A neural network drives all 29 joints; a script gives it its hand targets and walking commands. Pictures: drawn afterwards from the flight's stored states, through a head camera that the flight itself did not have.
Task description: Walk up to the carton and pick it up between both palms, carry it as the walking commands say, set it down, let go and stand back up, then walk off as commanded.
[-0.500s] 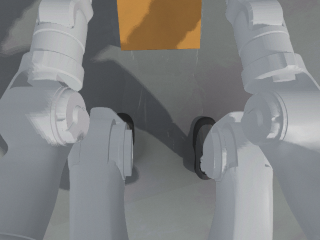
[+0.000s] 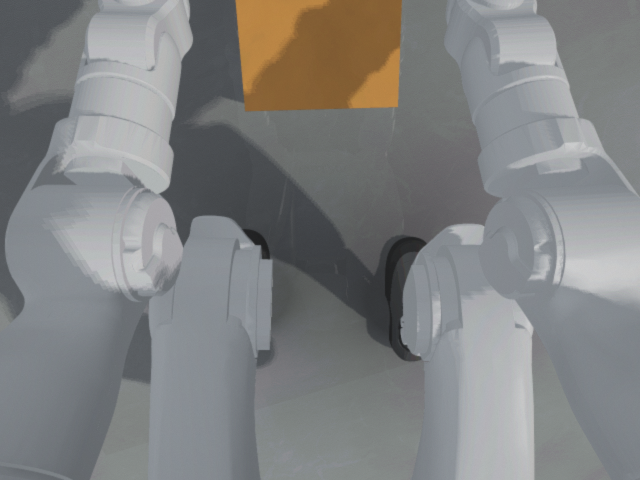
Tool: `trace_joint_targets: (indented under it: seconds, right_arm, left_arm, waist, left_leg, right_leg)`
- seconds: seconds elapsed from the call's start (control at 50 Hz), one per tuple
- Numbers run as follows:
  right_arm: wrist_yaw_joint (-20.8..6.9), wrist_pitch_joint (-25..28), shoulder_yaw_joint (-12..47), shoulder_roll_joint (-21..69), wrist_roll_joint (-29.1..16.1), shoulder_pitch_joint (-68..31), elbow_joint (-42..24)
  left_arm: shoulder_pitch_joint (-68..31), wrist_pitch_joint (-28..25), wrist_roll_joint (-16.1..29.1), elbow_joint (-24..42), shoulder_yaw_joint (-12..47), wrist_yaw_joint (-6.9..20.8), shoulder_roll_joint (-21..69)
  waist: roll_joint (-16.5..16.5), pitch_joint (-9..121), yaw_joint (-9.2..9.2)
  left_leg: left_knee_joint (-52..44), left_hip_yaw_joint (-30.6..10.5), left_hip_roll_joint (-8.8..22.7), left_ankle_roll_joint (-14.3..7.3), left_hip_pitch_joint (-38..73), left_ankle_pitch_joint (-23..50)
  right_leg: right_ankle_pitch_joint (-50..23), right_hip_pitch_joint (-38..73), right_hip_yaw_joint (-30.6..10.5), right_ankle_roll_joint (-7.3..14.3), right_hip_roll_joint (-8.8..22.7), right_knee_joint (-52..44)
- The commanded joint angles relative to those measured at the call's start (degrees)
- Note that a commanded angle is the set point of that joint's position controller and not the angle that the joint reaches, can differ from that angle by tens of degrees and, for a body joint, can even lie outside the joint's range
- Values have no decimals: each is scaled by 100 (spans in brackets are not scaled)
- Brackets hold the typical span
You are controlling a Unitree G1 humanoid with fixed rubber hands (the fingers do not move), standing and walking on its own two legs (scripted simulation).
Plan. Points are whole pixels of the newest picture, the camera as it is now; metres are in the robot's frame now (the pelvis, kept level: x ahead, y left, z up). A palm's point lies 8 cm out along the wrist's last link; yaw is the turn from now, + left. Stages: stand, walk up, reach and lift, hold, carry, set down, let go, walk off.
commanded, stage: reach and lift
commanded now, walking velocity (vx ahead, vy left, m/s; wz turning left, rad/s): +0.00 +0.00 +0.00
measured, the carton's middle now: out of the picture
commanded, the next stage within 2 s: none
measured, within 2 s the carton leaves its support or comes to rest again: leaves its support in 0.14 s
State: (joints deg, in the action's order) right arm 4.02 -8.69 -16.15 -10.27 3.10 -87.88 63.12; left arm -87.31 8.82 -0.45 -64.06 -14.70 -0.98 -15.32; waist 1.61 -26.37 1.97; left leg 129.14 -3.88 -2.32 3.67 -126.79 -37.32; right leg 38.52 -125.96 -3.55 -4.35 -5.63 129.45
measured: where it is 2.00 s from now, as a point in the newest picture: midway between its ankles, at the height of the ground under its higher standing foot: (327, 313)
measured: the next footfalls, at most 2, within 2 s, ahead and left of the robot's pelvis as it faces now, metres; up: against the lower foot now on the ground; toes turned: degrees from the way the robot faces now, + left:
none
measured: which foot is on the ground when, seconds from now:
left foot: down 0.00-1.00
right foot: down 0.00-1.00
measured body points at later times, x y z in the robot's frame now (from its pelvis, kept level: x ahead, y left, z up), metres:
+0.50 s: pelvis -0.02 +0.00 +0.01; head +0.35 +0.02 +0.26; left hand +0.53 +0.16 -0.16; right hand +0.54 -0.09 -0.16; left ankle +0.10 +0.13 -0.33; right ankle +0.09 -0.13 -0.33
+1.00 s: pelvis -0.01 +0.00 +0.04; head +0.34 +0.03 +0.32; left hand +0.53 +0.17 -0.10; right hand +0.54 -0.08 -0.10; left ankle +0.10 +0.14 -0.33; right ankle +0.09 -0.13 -0.33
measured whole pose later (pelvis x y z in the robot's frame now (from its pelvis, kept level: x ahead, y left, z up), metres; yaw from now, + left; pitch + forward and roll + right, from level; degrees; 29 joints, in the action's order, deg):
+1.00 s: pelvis -0.01 +0.00 +0.04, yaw +1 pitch +41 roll -1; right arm 12.1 -16.3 -21.8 -1.3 7.5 -77.4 46.3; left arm -77.1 17.8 -8.1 -46.6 -20.3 -10.0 -5.7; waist 2.1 -10.9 1.4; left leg 118.5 -5.9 -6.2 5.3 -127.3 -32.3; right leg 34.4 -125.7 -4.8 -6.0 -7.9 118.8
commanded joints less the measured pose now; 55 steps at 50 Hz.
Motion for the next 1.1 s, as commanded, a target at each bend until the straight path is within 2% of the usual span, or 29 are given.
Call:
trace_joint_targets:
  seconds: [0.0, 0.16, 0.34, 0.46, 0.72, 0.9, 1.08]
  right_arm:
    - [-1211, 209, 1442, 5142, -469, -2215, -757]
    - [-1074, 172, 1782, 5443, -770, -2931, -1312]
    - [-1017, -120, 1772, 5535, -653, -3564, -1560]
    - [-973, -282, 1873, 5747, -629, -3809, -1776]
    - [-961, -458, 1707, 6184, -286, -3233, -1703]
    - [-885, -510, 2005, 6499, -351, -3097, -2101]
    - [-852, -593, 1856, 6844, -61, -2616, -1884]
  left_arm:
    - [-2332, -202, 485, 927, 1406, 1246, 5256]
    - [-3032, -153, 701, 1453, 1756, 1091, 5481]
    - [-3458, 151, 406, 1509, 1562, 1073, 5568]
    - [-3616, 313, 334, 1716, 1580, 1087, 5745]
    - [-3073, 538, 17, 1902, 1598, 1146, 6251]
    - [-2949, 577, 74, 2321, 1979, 1022, 6581]
    - [-2560, 630, -171, 1951, 1832, 980, 6977]
  waist:
    - [27, 5722, 115]
    - [16, 6880, 157]
    - [35, 7464, 197]
    - [69, 8262, 256]
    - [-144, 8816, 128]
    - [-210, 9746, 119]
    - [-246, 9398, 72]
  left_leg:
    - [-847, 633, -516, -311, 2570, 3188]
    - [-966, 719, -527, -308, 3142, 3223]
    - [-1293, 845, -522, -307, 3445, 2390]
    - [-1425, 916, -530, -287, 3747, 2399]
    - [-1681, 929, -608, -170, 3904, 2800]
    - [-1874, 911, -665, -120, 4433, 3191]
    - [-2262, 904, -684, -113, 4139, 2839]
  right_leg:
    - [-3037, 2565, 650, 391, -456, -799]
    - [-3032, 2996, 713, 344, -463, -889]
    - [-2178, 3100, 834, 262, -422, -1204]
    - [-2171, 3426, 878, 209, -433, -1366]
    - [-2516, 3372, 925, 190, -523, -1642]
    - [-2815, 3725, 951, 135, -577, -1798]
    - [-2523, 3475, 926, 98, -593, -2227]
